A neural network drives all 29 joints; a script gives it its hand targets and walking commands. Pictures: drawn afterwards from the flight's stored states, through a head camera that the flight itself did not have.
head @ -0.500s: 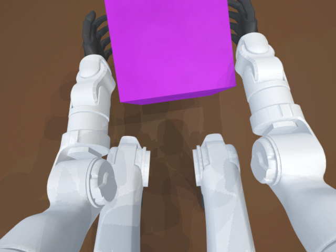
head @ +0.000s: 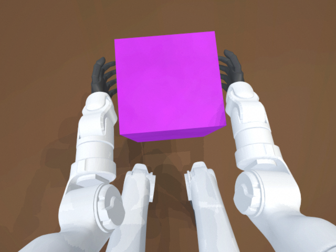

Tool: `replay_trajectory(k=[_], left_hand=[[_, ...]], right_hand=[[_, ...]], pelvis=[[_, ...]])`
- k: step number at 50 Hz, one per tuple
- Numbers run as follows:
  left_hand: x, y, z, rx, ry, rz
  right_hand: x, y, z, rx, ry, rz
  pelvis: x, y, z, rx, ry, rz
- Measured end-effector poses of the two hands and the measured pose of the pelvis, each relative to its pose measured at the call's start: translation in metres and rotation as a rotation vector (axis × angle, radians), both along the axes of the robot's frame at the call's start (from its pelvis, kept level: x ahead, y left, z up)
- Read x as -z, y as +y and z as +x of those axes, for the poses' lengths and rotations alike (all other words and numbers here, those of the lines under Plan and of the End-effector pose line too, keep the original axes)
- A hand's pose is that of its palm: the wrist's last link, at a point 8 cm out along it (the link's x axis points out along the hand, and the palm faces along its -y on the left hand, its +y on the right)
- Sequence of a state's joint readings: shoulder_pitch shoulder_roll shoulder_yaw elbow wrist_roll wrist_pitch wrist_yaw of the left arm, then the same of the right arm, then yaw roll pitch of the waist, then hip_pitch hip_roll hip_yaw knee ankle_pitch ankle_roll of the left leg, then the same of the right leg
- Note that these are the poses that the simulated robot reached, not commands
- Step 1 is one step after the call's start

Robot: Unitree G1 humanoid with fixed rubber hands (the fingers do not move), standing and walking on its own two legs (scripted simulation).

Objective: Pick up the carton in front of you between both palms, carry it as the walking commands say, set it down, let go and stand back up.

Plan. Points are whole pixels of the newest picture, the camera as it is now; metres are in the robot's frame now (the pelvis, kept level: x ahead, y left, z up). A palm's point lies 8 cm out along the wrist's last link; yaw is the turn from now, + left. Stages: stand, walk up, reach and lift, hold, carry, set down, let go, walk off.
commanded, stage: reach and lift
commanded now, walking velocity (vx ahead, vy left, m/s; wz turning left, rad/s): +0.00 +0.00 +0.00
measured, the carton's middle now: (168, 98) +0.47 +0.00 -0.13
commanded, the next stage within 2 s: none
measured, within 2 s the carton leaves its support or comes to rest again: neither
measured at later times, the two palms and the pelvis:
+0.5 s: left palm (63, 78) +0.42 +0.15 +0.11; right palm (270, 69) +0.42 -0.15 +0.10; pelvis +0.05 +0.00 +0.14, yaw -1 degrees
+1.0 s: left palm out of the picture +0.39 +0.15 +0.26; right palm out of the picture +0.38 -0.15 +0.25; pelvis +0.10 +0.00 +0.25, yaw -1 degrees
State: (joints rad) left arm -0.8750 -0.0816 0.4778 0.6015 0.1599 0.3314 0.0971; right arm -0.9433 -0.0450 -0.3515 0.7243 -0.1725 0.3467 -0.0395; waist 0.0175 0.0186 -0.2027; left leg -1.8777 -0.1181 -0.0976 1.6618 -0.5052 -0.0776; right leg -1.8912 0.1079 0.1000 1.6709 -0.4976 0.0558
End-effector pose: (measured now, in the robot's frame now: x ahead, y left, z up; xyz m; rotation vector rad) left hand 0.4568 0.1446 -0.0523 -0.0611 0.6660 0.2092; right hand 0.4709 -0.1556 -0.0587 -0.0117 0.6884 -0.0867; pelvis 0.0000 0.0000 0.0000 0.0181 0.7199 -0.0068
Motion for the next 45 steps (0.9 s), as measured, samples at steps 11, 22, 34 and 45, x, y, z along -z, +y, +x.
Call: replay_trajectory(k=[11,22,34,45], left_hand=[[-0.073,0.001,-0.017,0.004,0.008,-0.004],[-0.145,0.002,-0.033,0.022,0.008,-0.004],[-0.217,0.004,-0.051,0.042,0.005,-0.001],[-0.281,0.005,-0.064,0.068,-0.007,0.011]], right_hand=[[-0.073,0.002,-0.02,0.022,0.009,0.01],[-0.145,0.002,-0.041,0.041,0.009,0.013],[-0.217,0.003,-0.064,0.058,0.006,0.013],[-0.283,0.005,-0.082,0.071,-0.007,0.007]], pelvis=[[-0.062,0.0,0.022,0.002,-0.094,-0.005],[-0.126,0.0,0.046,0.005,-0.214,-0.01],[-0.19,0.002,0.073,0.006,-0.378,-0.016],[-0.234,0.003,0.092,0.008,-0.567,-0.021]])
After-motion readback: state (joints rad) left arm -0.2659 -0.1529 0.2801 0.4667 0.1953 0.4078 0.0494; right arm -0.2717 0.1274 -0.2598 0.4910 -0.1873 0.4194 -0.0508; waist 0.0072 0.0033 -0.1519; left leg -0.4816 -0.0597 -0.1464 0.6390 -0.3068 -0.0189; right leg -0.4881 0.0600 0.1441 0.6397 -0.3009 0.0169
